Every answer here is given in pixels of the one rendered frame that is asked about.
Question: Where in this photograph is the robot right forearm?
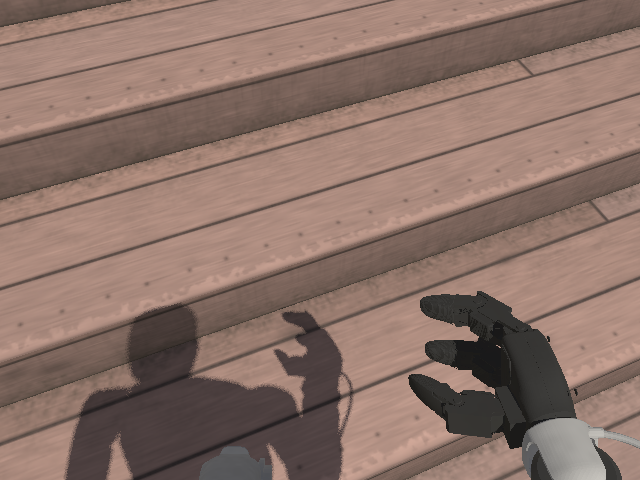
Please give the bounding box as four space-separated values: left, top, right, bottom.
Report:
522 418 622 480

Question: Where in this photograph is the left robot shin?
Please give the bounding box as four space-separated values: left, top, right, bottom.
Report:
199 446 249 479

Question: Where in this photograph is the robot right hand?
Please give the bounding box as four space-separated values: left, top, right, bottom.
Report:
408 291 578 449

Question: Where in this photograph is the left robot thigh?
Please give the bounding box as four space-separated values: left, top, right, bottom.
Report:
199 454 272 480

